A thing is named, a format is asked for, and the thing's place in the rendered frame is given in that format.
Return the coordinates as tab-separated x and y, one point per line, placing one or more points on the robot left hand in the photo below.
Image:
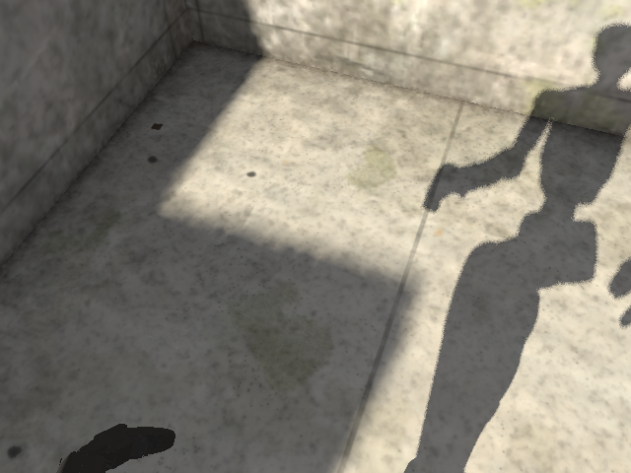
115	446

